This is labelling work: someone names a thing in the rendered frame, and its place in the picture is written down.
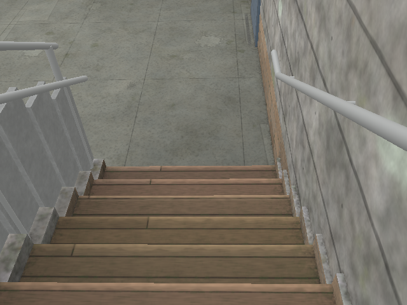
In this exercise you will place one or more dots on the stairs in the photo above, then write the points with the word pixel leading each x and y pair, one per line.
pixel 175 235

